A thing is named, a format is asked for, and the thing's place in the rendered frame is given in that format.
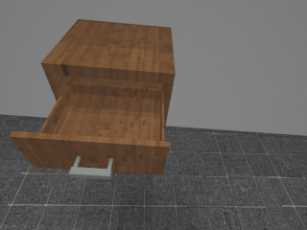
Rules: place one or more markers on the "cabinet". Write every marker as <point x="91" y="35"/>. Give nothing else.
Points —
<point x="112" y="53"/>

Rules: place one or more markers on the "handle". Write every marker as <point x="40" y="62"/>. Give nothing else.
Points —
<point x="92" y="173"/>

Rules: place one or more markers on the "drawer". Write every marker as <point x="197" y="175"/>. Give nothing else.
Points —
<point x="98" y="122"/>

